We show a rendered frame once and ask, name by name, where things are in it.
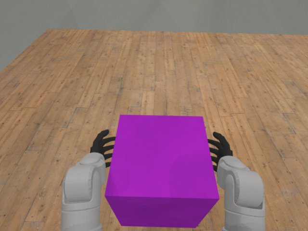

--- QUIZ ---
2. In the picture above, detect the robot left hand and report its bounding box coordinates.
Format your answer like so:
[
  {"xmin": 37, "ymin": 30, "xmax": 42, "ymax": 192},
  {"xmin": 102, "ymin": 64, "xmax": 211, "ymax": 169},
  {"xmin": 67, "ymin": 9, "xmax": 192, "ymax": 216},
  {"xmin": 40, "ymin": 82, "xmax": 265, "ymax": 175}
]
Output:
[{"xmin": 90, "ymin": 129, "xmax": 116, "ymax": 168}]

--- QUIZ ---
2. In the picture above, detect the robot right hand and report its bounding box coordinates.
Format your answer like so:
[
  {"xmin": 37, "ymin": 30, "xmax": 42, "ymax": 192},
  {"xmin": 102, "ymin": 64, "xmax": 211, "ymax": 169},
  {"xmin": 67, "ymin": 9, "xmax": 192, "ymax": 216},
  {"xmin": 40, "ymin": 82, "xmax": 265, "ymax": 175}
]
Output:
[{"xmin": 207, "ymin": 132, "xmax": 233, "ymax": 172}]

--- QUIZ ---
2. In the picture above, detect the right robot forearm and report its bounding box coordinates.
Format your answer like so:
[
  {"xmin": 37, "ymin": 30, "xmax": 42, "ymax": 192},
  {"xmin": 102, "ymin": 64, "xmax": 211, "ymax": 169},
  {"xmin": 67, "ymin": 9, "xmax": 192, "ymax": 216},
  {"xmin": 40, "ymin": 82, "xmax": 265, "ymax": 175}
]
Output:
[{"xmin": 217, "ymin": 156, "xmax": 266, "ymax": 231}]

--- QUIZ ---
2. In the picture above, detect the carton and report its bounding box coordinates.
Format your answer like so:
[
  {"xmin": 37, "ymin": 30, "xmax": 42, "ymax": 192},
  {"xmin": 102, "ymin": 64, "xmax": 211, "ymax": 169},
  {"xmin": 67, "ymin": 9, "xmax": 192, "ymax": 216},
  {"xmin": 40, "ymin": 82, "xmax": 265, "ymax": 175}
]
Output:
[{"xmin": 105, "ymin": 115, "xmax": 219, "ymax": 228}]

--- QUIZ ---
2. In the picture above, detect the left robot forearm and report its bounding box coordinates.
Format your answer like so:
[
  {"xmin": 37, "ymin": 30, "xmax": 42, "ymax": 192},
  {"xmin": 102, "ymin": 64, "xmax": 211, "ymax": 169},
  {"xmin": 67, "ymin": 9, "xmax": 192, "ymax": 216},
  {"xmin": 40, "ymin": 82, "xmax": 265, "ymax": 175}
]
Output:
[{"xmin": 59, "ymin": 153, "xmax": 106, "ymax": 231}]

